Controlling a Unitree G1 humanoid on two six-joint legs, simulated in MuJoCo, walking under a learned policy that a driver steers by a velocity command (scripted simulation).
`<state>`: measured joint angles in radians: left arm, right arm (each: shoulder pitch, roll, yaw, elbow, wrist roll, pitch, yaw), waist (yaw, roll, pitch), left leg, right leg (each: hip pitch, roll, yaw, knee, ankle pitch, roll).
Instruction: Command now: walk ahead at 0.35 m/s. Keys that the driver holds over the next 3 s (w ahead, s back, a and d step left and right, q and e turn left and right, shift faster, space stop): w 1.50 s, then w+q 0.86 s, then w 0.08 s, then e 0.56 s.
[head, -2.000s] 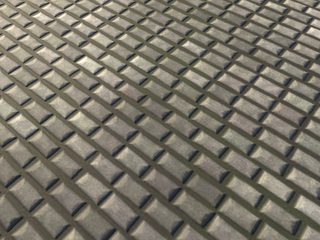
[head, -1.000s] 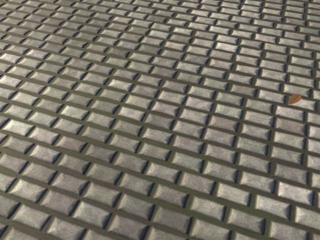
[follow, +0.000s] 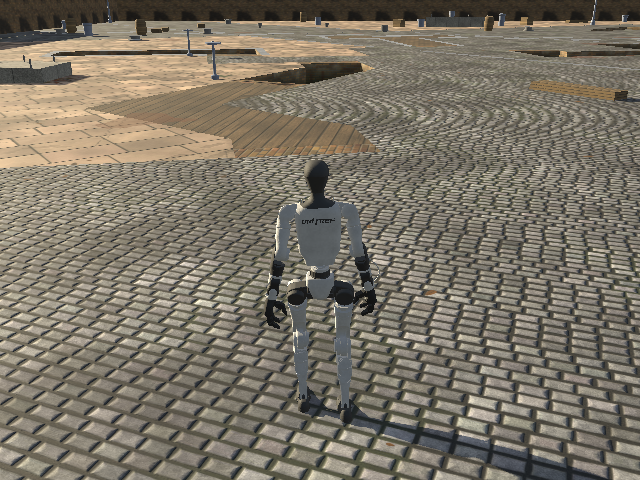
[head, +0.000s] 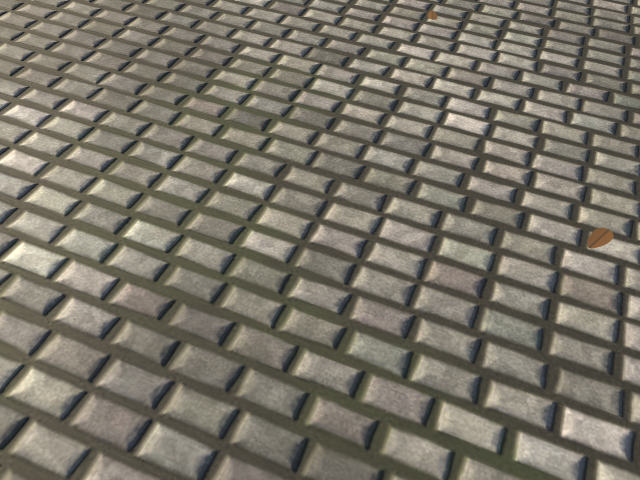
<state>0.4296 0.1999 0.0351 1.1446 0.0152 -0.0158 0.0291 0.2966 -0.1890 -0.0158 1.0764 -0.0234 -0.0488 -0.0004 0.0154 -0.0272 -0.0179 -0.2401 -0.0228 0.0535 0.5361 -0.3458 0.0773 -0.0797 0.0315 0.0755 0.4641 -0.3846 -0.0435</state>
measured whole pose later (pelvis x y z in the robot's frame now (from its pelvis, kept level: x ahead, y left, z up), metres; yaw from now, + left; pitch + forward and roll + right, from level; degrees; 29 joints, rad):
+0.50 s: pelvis +0.25 +0.00 -0.02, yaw +1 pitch +0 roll +0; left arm 0.04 0.19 0.04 0.92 0.03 -0.07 -0.01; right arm 0.48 -0.16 -0.01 1.12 -0.01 -0.09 -0.01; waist -0.03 0.01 0.07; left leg -0.04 -0.04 0.01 0.89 -0.48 0.08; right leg -0.44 0.06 -0.14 0.59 -0.15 -0.14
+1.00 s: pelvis +0.54 +0.03 -0.01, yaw +0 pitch +1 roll -1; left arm 0.50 0.17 0.02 1.11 0.02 -0.09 0.02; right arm -0.01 -0.17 -0.03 0.88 -0.03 -0.07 0.01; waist 0.06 0.01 0.07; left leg -0.45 -0.01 0.11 0.50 -0.09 0.12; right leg 0.12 0.06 -0.07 0.36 -0.45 -0.07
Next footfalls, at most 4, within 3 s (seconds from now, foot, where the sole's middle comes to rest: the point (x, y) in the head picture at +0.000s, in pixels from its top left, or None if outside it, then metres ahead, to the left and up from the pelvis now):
0.46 right None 0.39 -0.05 -0.77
1.00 left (279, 409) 0.70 0.10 -0.77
1.54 right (354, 303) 1.01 -0.07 -0.77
2.10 left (283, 232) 1.26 0.13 -0.77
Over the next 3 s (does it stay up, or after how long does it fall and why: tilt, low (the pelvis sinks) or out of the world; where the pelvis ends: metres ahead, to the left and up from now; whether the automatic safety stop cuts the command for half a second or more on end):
stays up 1.47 0.15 0.00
